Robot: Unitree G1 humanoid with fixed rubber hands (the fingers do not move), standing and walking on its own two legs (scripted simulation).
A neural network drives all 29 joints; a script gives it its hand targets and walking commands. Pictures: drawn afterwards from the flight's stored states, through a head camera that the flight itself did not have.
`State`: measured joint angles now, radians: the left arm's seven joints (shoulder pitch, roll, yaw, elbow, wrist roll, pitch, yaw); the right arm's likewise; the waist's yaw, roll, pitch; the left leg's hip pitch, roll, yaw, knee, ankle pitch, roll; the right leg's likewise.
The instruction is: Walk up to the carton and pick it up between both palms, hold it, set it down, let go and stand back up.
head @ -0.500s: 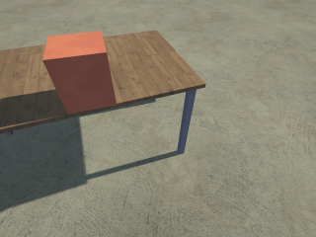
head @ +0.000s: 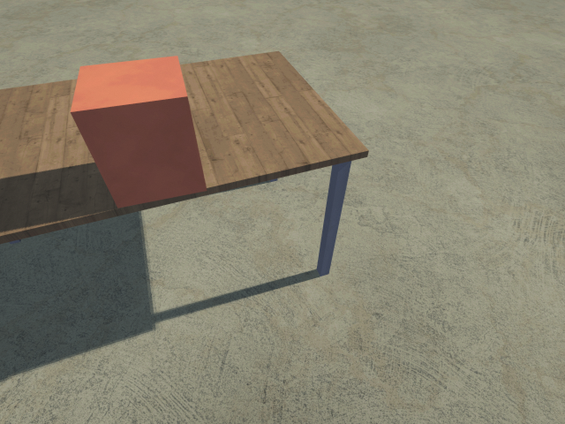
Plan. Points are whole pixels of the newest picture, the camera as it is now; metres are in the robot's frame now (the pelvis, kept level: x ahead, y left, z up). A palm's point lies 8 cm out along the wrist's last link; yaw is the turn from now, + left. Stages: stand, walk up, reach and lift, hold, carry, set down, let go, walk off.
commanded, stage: stand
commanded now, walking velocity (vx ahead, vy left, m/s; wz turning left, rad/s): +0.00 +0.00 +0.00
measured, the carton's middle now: (147, 132) +0.75 +0.31 +0.02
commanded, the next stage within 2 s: walk up in 1.56 s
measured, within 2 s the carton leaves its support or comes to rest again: neither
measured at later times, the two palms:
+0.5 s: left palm out of the picture -0.01 +0.21 -0.14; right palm out of the picture +0.01 -0.23 -0.13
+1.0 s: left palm out of the picture -0.05 +0.20 -0.14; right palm out of the picture -0.04 -0.20 -0.14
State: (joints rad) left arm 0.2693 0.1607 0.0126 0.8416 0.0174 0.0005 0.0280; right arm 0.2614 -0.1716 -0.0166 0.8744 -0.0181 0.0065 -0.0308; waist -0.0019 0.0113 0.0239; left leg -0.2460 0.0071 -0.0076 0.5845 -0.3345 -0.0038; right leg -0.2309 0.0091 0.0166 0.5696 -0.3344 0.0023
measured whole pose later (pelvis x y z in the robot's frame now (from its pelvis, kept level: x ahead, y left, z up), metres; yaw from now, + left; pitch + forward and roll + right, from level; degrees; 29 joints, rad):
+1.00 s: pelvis -0.02 +0.00 +0.01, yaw +0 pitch -2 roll +0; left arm 0.32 0.11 0.00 1.15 0.01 0.00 0.04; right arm 0.30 -0.10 0.00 1.17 -0.01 0.00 -0.04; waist 0.00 0.00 0.05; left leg -0.17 0.01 -0.01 0.45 -0.24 -0.01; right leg -0.16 0.01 0.01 0.45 -0.25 0.00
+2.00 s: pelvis +0.02 +0.03 +0.01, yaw +7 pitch -2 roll -2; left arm 0.41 0.20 0.04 1.10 0.07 -0.06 0.05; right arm 0.38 -0.23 -0.06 1.03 -0.06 -0.01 0.02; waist 0.02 0.01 0.01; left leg -0.43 0.09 -0.02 0.85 -0.39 -0.03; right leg -0.06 -0.06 -0.10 0.43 -0.32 0.03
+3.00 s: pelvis +0.35 +0.18 -0.02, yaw +18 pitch -4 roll +0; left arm 0.44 0.25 -0.02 0.89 0.04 0.01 0.01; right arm 0.24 -0.17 0.02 0.80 -0.01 -0.03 -0.02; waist 0.02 -0.02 0.11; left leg -0.39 0.04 0.06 0.73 -0.26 0.02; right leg -0.34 -0.06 -0.02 1.11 -0.58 0.00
